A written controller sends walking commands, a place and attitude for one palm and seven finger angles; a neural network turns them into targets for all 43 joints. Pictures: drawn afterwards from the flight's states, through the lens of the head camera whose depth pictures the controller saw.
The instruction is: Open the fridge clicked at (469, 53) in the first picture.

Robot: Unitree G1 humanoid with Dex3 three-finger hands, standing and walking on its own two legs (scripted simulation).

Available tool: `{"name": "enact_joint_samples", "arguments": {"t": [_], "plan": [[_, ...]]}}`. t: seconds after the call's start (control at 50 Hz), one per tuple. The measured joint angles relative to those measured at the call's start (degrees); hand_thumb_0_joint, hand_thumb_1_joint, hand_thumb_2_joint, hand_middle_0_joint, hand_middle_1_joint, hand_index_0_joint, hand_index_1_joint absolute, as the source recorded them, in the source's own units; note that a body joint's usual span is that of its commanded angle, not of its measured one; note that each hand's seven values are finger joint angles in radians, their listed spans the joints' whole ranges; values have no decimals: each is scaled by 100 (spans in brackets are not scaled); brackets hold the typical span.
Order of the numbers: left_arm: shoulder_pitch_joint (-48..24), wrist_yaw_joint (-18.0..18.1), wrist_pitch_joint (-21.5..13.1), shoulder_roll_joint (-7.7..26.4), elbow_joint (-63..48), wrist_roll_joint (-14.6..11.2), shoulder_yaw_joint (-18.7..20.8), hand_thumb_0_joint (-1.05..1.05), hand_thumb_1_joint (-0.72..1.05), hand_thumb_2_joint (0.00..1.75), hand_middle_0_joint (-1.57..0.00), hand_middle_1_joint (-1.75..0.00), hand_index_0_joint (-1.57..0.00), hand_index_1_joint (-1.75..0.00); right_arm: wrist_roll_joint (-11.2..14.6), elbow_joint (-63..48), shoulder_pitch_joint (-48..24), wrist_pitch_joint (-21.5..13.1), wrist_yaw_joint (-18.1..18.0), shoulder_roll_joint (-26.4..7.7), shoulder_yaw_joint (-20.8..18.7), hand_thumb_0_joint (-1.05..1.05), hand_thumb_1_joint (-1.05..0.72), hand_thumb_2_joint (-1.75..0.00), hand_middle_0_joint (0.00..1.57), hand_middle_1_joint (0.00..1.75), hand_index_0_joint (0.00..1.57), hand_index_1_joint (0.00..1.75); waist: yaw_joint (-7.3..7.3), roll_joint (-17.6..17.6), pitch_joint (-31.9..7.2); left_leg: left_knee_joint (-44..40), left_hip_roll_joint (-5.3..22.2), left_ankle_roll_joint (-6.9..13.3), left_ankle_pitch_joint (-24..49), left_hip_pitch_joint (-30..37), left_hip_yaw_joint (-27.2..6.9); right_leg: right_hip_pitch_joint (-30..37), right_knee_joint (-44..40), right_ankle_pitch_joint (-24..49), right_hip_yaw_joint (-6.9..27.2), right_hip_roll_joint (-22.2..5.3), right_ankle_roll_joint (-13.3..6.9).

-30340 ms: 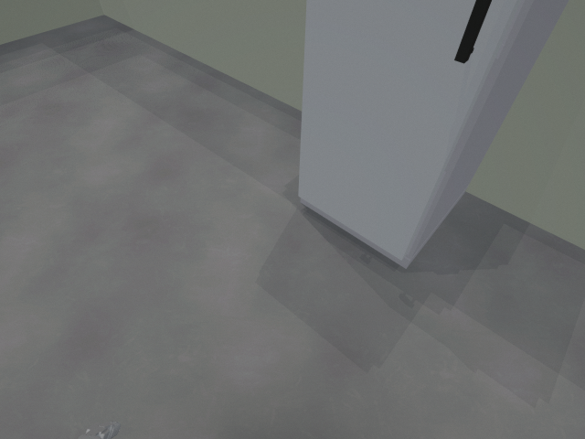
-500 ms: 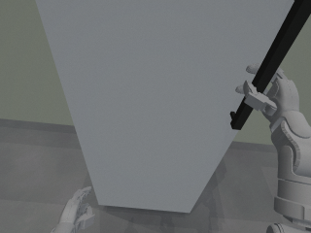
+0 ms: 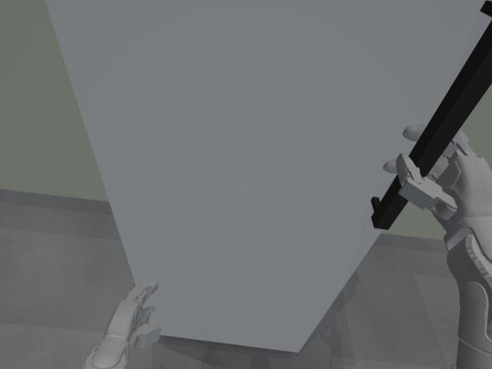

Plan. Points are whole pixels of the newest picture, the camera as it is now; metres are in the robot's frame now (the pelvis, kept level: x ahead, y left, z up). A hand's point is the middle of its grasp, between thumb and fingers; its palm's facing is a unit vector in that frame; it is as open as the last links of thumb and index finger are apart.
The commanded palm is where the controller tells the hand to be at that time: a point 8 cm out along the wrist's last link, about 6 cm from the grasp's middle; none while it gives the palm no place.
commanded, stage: pull the door a little, standing still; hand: right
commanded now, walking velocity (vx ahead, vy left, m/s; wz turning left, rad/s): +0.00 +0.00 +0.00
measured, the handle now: (424, 138) +0.36 -0.18 +0.27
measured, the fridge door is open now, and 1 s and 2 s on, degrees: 1 12 41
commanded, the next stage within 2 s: walk backward, drawing the door open in 0.04 s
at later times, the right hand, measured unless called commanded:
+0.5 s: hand (412, 215) +0.26 -0.15 +0.23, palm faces +0.29 +0.91 -0.29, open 7.4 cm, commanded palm +0.21 -0.20 +0.24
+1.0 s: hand (421, 240) +0.23 -0.15 +0.23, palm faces +0.24 +0.92 -0.31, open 7.9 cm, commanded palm +0.17 -0.21 +0.24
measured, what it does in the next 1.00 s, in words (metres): walks backwards: left foot, then right foot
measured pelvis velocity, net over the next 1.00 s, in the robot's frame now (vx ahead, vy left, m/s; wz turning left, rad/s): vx -0.10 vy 0.01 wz -0.12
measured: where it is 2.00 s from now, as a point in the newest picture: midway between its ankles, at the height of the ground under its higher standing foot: outside the picture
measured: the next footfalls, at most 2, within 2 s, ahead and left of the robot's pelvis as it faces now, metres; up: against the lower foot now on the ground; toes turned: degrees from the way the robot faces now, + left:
left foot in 0.46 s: +0.06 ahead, +0.11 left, +0.00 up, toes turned +3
right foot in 0.90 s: -0.07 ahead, -0.16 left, +0.00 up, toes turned -9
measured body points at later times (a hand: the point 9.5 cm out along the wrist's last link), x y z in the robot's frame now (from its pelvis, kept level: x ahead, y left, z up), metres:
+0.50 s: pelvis +0.01 +0.02 +0.00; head +0.06 +0.05 +0.45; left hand +0.19 +0.23 -0.11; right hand +0.24 -0.20 +0.24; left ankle +0.02 +0.10 -0.74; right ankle -0.06 -0.11 -0.72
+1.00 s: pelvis -0.10 +0.01 -0.01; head -0.05 +0.03 +0.44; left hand +0.11 +0.20 -0.11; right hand +0.21 -0.20 +0.24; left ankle -0.03 +0.09 -0.72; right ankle -0.11 -0.16 -0.74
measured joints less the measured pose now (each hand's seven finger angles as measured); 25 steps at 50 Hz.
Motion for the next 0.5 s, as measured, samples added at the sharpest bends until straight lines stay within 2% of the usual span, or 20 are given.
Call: {"name": "enact_joint_samples", "arguments": {"t": [0.1, 0.16, 0.18, 0.22, 0.26, 0.3, 0.32, 0.38, 0.42, 0.46, 0.5], "plan": [[41, -69, -97, 40, -42, -6, 37, 1, 90, 90, -21, -30, -20, -30, 208, -1304, 1147, 36, 2, 40, -202, -4, -73, -76, 37, 137, 17, 137, -88, -26, -134, 117, 6, -14, -45, -98, 62, -15, 103, -115, 55, -6, 26], [98, -88, -190, 79, -48, -19, 84, 1, 90, 90, -20, -30, -20, -30, 359, -2164, 1972, 4, 31, 114, -262, -4, -72, -74, 38, 135, 17, 136, -198, -27, -216, 232, 30, -46, -25, -153, 143, -43, 225, -129, 99, 0, 44], [158, -42, -225, 90, -108, 44, 116, 1, 90, 90, -20, -30, -20, -30, 191, -2322, 2134, -203, -18, 37, -123, -5, -69, -74, 39, 135, 17, 135, -244, -10, -151, 213, 34, -74, -16, -85, 179, -55, 327, -117, 149, 5, 31], [240, 18, -303, 80, -137, 191, 181, 1, 91, 90, -20, -30, -20, -30, -198, -2284, 2290, -1116, -227, -195, 278, -5, -62, -73, 40, 135, 20, 135, -308, 104, 45, 111, 55, -47, 8, 39, 239, -195, 639, 10, 233, 39, -8], [248, 38, -208, 87, -145, 290, 182, 1, 91, 90, -20, -30, -20, -30, -498, -2181, 2455, -1924, -478, -199, 578, -6, -58, -73, 42, 135, 22, 134, -331, 192, 251, 135, 73, -52, 173, 47, 257, -273, 797, 255, 236, 50, -39], [225, 52, -73, 80, -161, 346, 180, 1, 91, 90, -20, -30, -20, -30, -727, -2149, 2628, -2405, -694, -127, 730, -7, -57, -74, 44, 136, 23, 132, -312, 211, 465, 413, 81, -99, 484, -84, 242, -162, 646, 481, 219, 40, -75], [217, 48, -22, 58, -182, 373, 190, 1, 91, 90, -20, -30, -20, -30, -803, -2123, 2706, -2592, -792, -106, 751, -7, -57, -75, 46, 136, 23, 131, -286, 210, 565, 626, 78, -103, 643, -185, 199, -56, 489, 559, 216, 38, -82], [216, 0, 0, -39, -247, 468, 256, 1, 90, 90, -20, -30, -20, -30, -928, -2011, 2801, -3013, -1045, -41, 693, -9, -56, -77, 49, 137, 21, 130, -187, 140, 847, 941, -39, -60, 219, -474, 67, 203, 86, 614, 265, 8, -74], [215, -27, -15, -115, -258, 478, 280, 1, 90, 90, -20, -30, -20, -30, -957, -1916, 2735, -3194, -1174, -32, 580, -10, -56, -79, 50, 137, 20, 130, -117, 122, 1045, 591, -74, -19, 326, -558, 80, 267, 35, 566, 325, 23, -33], [242, -21, -45, -186, -245, 457, 267, 1, 90, 90, -20, -30, -20, -30, -942, -1814, 2578, -3284, -1252, -82, 438, -11, -57, -80, 52, 138, 18, 130, -54, 159, 1200, -8, -30, 34, 1005, -493, 135, 215, 245, 418, 387, 87, 25], [243, 22, -74, -195, -137, 457, 260, 1, 90, 90, -20, -30, -20, -30, -952, -1624, 2389, -3410, -1268, -83, 354, -13, -57, -81, 54, 138, 15, 130, 11, 61, 1226, -142, -42, 206, 702, -428, 295, -139, 828, 217, 437, 54, 86]]}}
